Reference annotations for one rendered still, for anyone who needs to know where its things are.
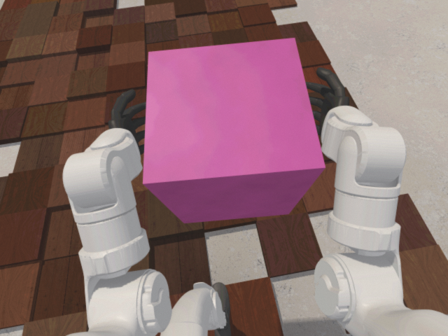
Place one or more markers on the right robot forearm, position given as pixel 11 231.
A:
pixel 370 161

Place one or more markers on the robot right hand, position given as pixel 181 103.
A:
pixel 334 95

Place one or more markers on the robot left upper arm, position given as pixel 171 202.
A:
pixel 134 304

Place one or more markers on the robot right upper arm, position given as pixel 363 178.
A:
pixel 364 294

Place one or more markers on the left robot forearm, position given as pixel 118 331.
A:
pixel 99 188

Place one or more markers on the carton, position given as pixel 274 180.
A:
pixel 230 131

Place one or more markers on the robot left hand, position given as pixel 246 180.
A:
pixel 121 117

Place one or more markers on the robot left shin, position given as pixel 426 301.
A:
pixel 222 314

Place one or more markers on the left robot foot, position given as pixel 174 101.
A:
pixel 224 297

